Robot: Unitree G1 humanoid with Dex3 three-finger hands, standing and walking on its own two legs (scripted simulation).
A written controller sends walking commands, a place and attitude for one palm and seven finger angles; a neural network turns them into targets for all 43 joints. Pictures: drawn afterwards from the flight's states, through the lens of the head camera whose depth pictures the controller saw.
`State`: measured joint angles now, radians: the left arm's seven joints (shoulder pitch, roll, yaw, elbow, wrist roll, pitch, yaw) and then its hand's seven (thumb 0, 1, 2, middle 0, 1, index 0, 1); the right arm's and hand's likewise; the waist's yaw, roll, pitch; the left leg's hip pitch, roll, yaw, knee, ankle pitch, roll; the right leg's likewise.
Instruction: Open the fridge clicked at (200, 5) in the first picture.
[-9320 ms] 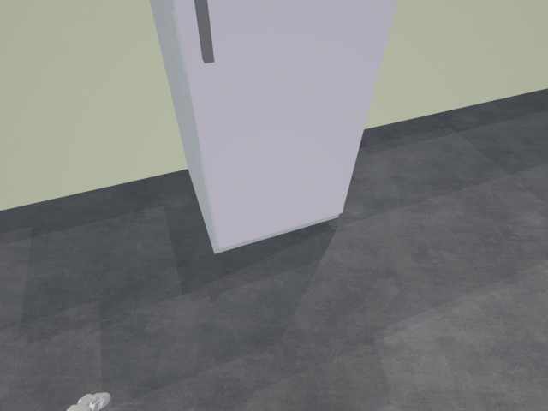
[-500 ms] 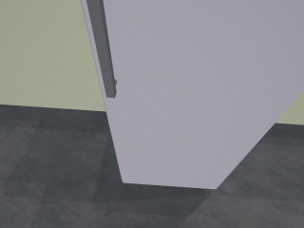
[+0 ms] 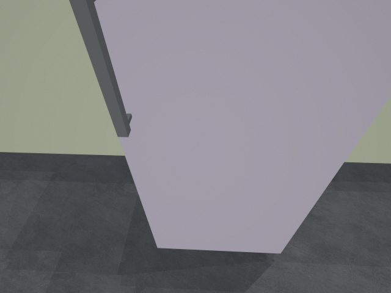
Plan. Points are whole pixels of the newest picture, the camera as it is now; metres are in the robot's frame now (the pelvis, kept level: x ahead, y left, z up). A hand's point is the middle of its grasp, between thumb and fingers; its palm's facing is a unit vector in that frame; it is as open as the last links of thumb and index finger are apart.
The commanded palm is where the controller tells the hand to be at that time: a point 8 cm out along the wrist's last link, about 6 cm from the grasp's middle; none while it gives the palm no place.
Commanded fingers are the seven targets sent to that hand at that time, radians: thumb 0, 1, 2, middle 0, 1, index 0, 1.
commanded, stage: come to a stop and stand still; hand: left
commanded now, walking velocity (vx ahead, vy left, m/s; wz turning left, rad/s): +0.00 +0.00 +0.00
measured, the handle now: (111, 74) +0.43 +0.17 +0.26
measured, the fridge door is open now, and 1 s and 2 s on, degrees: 0 0 0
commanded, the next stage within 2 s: look again from close up in 0.22 s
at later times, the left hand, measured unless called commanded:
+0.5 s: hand out of the picture -0.01 +0.17 -0.17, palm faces +0.01 -0.98 -0.19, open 7.4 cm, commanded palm none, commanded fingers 0.00 0.90 0.90 -0.20 -0.30 -0.20 -0.30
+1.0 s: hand out of the picture +0.00 +0.18 -0.17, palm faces +0.00 -0.98 -0.19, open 7.4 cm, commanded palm none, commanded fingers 0.00 0.90 0.90 -0.20 -0.30 -0.20 -0.30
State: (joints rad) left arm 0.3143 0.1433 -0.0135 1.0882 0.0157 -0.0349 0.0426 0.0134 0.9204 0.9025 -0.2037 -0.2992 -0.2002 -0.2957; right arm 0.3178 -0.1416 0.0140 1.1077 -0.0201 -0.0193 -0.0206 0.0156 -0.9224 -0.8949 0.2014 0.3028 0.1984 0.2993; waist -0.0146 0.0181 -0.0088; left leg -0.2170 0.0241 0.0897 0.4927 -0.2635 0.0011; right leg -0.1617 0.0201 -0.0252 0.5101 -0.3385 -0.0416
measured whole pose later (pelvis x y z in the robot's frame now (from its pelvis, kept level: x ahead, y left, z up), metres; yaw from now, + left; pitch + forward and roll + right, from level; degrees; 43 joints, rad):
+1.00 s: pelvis +0.00 +0.01 +0.01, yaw -1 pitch -1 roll +1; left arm 0.30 0.15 -0.01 1.11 0.02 -0.02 0.03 0.01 0.91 0.90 -0.20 -0.30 -0.20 -0.30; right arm 0.28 -0.14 0.01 1.15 -0.02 -0.02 -0.03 0.00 -0.91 -0.89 0.20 0.30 0.20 0.30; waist 0.00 -0.01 0.02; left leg -0.17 0.02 0.10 0.42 -0.23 0.01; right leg -0.12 0.02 -0.01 0.43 -0.30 -0.03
